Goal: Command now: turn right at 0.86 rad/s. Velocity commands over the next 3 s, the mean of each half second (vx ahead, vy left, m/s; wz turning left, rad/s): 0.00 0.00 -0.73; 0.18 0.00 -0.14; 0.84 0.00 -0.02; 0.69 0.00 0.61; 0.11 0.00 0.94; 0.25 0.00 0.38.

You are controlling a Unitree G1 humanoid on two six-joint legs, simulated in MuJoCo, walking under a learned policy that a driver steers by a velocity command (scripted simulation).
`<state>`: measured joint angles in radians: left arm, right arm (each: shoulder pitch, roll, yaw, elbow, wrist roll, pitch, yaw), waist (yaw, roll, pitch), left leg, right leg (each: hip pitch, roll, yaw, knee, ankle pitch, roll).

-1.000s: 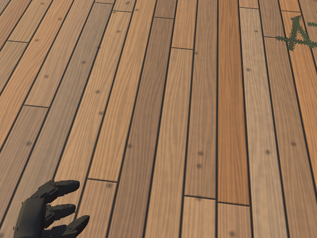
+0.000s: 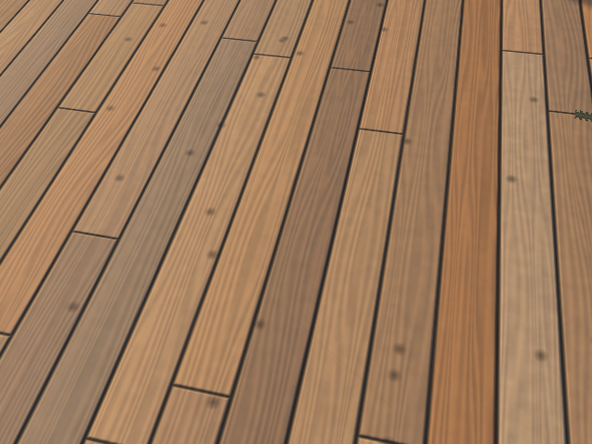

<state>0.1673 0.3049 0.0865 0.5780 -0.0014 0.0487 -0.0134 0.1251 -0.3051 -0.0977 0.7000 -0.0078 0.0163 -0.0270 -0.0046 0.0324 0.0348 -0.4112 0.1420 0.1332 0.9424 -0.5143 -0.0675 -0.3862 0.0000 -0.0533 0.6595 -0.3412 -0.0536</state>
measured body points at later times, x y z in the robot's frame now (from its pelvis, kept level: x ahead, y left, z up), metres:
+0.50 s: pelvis +0.04 +0.02 +0.01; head +0.07 +0.02 +0.46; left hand +0.33 +0.19 -0.07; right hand +0.08 -0.30 -0.07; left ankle +0.11 +0.11 -0.72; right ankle -0.03 -0.09 -0.67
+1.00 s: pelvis +0.09 +0.00 +0.02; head +0.09 +0.00 +0.47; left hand +0.24 +0.23 -0.10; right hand +0.12 -0.32 -0.07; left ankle +0.16 +0.10 -0.69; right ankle -0.04 -0.11 -0.72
